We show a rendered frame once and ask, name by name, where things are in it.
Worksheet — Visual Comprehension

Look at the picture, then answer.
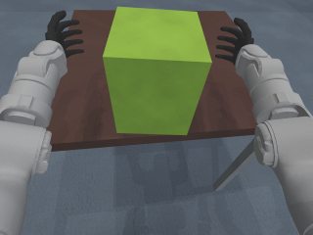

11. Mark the table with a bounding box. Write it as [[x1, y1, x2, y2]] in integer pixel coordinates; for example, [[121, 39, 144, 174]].
[[45, 10, 258, 191]]

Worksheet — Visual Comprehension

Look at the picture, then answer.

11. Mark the left robot forearm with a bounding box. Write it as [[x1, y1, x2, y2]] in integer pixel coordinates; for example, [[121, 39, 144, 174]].
[[0, 40, 67, 128]]

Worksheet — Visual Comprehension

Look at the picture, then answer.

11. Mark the robot left hand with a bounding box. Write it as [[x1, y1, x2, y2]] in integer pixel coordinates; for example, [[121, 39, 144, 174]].
[[45, 10, 84, 58]]

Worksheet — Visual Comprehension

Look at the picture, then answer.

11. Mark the robot right hand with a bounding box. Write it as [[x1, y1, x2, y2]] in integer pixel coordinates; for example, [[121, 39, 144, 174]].
[[215, 18, 254, 65]]

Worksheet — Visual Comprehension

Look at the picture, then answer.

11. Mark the right robot forearm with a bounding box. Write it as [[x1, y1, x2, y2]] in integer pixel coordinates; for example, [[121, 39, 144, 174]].
[[235, 44, 313, 124]]

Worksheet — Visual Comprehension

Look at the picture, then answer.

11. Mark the robot right upper arm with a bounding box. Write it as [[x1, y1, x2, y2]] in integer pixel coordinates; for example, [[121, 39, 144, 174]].
[[253, 117, 313, 235]]

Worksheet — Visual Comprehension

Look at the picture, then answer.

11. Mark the robot left upper arm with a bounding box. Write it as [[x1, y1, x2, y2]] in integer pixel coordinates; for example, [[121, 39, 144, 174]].
[[0, 120, 52, 235]]

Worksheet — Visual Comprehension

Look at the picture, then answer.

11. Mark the carton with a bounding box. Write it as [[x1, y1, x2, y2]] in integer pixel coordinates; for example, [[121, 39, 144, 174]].
[[103, 6, 212, 135]]

